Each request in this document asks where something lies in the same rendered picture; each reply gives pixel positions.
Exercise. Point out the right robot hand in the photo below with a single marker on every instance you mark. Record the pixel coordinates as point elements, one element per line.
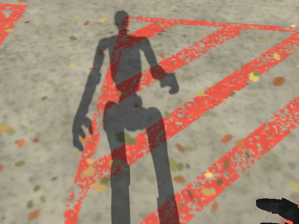
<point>283,207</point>

